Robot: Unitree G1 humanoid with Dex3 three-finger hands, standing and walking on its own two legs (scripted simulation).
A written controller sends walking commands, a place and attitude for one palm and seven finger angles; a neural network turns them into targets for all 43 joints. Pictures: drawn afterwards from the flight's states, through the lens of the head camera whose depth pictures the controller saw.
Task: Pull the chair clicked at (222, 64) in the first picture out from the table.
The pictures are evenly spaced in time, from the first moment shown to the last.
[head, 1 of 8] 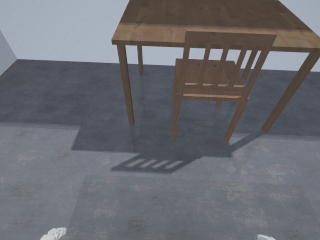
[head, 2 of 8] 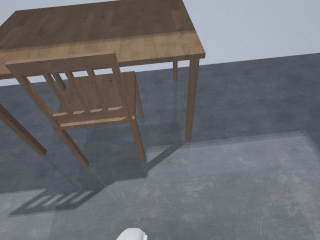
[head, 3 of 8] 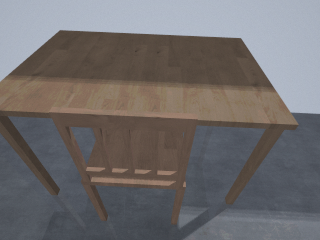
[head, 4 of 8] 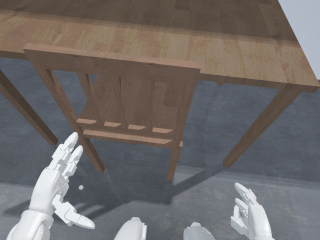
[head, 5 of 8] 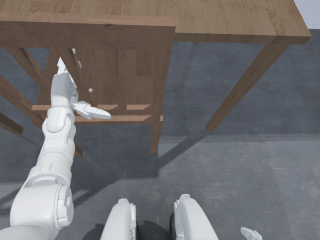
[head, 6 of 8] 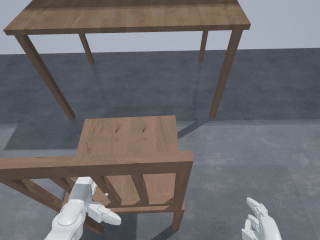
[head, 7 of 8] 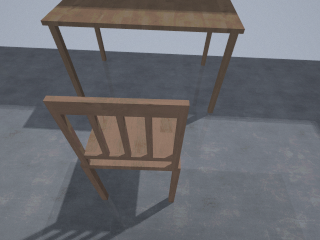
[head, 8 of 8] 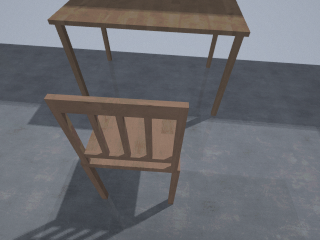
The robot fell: no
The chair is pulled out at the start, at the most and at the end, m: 0.00 0.65 0.64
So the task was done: yes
